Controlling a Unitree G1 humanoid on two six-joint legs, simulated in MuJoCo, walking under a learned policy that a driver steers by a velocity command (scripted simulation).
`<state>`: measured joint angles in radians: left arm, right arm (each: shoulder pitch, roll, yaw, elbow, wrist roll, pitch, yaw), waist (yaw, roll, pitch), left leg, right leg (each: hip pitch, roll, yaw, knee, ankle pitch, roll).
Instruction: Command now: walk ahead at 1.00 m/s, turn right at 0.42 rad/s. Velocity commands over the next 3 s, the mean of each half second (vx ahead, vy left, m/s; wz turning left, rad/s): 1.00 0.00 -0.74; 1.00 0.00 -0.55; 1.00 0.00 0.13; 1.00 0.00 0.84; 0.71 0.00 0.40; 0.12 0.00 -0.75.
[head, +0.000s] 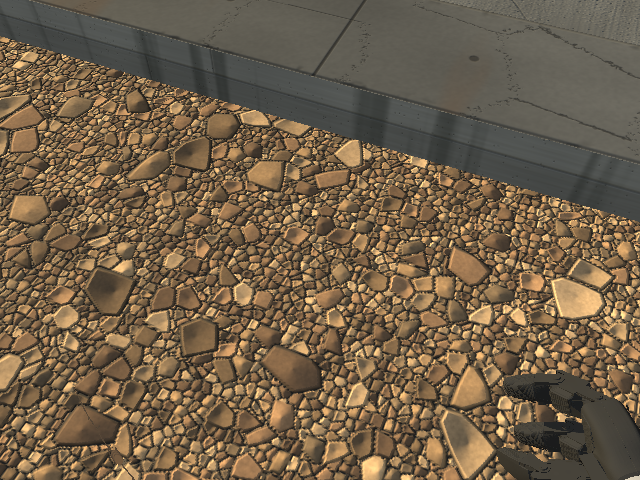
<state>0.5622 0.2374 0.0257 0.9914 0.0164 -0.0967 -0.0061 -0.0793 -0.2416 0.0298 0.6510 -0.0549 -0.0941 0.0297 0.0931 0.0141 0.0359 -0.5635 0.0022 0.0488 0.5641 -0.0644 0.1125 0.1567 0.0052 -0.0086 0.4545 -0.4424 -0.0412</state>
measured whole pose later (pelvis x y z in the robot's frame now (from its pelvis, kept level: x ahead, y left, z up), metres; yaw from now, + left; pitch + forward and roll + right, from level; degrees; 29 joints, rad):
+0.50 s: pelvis +0.47 -0.06 -0.02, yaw -24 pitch -1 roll +0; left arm 0.18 0.31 0.06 0.77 0.01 -0.01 -0.03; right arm 0.35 -0.23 -0.02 0.86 -0.04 -0.07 -0.01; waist 0.02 -0.03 0.05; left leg -0.11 0.03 0.10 1.35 -0.41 -0.02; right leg -0.50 0.14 -0.14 0.76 -0.30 -0.23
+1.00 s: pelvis +0.91 -0.20 +0.03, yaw -39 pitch +1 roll +1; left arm 0.26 0.33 0.04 0.81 0.03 -0.08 -0.02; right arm 0.30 -0.29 -0.05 0.79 -0.05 -0.09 0.01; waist -0.01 -0.04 0.01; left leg -0.31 -0.04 0.05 0.48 -0.20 0.03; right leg -0.39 0.05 0.08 1.24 -0.26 -0.10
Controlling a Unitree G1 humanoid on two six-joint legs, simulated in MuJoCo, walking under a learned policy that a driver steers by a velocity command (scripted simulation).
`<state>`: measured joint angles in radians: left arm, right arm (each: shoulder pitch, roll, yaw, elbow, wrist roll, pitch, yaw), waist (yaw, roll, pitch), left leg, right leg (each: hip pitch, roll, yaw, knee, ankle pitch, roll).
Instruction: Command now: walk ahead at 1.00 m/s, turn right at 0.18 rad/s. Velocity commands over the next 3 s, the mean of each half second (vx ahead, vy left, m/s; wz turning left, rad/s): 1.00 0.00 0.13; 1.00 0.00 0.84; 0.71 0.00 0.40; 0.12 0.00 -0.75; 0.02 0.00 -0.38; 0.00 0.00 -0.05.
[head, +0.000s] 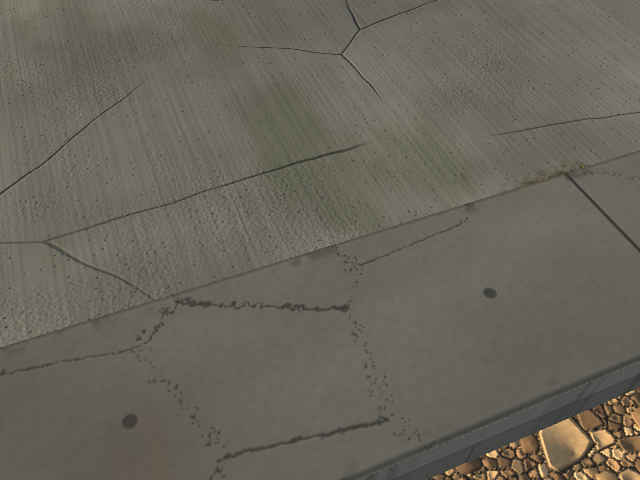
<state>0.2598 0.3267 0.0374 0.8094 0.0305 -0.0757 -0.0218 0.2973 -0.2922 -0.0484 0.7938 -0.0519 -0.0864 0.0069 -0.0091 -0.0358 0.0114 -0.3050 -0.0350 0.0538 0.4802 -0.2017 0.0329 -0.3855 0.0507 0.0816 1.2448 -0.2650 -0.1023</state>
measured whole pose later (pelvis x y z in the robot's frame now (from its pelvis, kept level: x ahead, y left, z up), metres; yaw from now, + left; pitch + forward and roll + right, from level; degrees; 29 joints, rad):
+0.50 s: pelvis +0.40 +0.01 +0.01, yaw +5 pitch +2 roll +1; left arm 0.55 0.24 0.01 1.07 0.03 -0.08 -0.01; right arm -0.03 -0.11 0.04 0.52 0.01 0.02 -0.03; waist -0.06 -0.03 -0.02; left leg -1.32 -0.01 0.01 2.09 -0.52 0.18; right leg 0.07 -0.05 -0.18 0.21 -0.30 0.00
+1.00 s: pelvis +0.88 +0.12 +0.16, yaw +32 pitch +4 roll +0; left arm -0.01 0.24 -0.03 0.47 0.02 -0.09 0.02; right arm 0.47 -0.37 -0.11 0.82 -0.02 -0.08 0.00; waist -0.08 0.01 -0.01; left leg -0.05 -0.19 -0.30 0.79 -0.44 0.13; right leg -0.52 -0.01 0.05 0.57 -0.10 0.02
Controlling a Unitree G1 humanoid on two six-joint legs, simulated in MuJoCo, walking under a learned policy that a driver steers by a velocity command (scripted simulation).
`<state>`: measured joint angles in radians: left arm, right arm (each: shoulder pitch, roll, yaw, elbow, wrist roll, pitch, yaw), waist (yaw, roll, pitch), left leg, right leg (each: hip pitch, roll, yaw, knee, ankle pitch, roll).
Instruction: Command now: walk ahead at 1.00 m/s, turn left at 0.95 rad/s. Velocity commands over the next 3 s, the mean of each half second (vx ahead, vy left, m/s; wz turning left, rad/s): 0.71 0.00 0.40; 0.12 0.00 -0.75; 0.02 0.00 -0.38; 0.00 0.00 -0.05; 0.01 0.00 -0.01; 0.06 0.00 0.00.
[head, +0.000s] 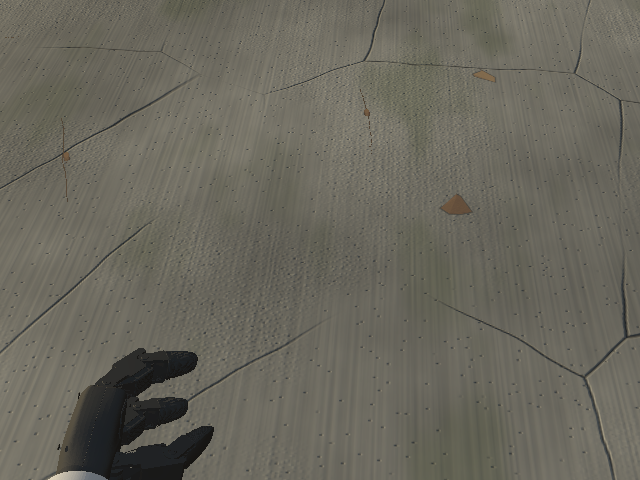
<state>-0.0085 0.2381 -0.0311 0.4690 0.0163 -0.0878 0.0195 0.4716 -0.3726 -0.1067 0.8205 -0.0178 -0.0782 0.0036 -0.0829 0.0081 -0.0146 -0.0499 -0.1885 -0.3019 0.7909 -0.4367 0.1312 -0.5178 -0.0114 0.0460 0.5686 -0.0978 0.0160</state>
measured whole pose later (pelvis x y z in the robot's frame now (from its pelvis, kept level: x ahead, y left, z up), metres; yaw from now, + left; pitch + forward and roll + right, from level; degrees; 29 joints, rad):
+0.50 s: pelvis +0.41 +0.01 +0.01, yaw +10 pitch +3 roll +0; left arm 0.37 0.24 0.02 0.83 -0.03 -0.07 0.02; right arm 0.08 -0.22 0.00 0.66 -0.02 -0.07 0.02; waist 0.06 0.02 0.05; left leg -0.42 -0.06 0.07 0.51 -0.14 0.09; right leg -0.42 -0.02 0.09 1.30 -0.51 0.06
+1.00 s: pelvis +0.59 -0.05 +0.02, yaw -14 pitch +4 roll +2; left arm 0.24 0.30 0.09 0.59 -0.01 0.02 0.02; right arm -0.01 -0.27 -0.06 0.72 0.00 -0.01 -0.02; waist 0.04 0.00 0.06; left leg -0.55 -0.04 -0.11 1.08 -0.41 -0.03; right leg -0.45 0.10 0.09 0.49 -0.09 -0.08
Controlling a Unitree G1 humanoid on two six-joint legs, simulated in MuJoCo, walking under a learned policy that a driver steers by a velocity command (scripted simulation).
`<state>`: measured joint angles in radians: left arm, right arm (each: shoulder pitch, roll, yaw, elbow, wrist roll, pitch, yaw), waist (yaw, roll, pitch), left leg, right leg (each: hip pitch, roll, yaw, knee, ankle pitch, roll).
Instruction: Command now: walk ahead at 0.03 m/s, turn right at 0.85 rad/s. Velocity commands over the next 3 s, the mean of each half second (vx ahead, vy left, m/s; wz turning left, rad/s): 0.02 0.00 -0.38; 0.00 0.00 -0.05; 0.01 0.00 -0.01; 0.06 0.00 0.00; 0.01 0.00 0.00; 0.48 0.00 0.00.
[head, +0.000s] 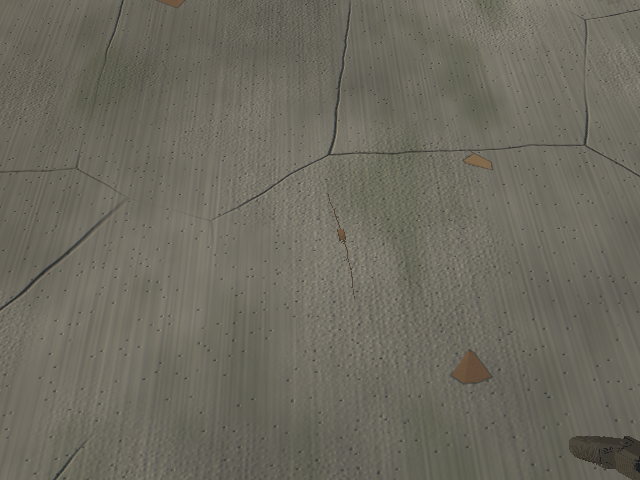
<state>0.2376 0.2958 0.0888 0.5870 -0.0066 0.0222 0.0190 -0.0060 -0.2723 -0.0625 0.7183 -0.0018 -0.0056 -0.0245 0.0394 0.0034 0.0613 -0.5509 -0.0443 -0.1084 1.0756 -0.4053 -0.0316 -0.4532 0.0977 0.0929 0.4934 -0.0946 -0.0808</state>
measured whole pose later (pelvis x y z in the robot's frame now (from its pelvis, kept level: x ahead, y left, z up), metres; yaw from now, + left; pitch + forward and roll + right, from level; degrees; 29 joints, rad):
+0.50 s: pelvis +0.05 +0.06 +0.01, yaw -11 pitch +1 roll -1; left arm 0.18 0.30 0.08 0.60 0.00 0.05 0.02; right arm 0.17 -0.23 -0.05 0.76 -0.01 0.00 -0.02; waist -0.02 -0.04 0.02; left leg -0.27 0.00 -0.04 0.50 -0.24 0.01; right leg -0.43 0.08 0.13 0.97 -0.48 0.08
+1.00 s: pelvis +0.03 +0.04 +0.00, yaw -11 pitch -1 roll +0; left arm 0.25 0.19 0.03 0.72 0.02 0.00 0.03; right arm 0.17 -0.22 -0.05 0.85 -0.01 0.00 -0.02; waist -0.01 0.00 0.03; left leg -0.27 0.01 -0.04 0.57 -0.27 -0.03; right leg -0.21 0.01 0.07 0.57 -0.34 0.01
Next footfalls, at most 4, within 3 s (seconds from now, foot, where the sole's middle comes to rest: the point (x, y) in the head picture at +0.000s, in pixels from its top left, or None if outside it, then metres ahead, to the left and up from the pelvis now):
0.32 left None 0.12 0.16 -0.77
0.62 right None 0.03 -0.09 -0.77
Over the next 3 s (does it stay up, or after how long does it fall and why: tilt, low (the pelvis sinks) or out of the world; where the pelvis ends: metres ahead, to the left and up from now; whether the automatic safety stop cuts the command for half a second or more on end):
stays up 0.13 0.02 0.01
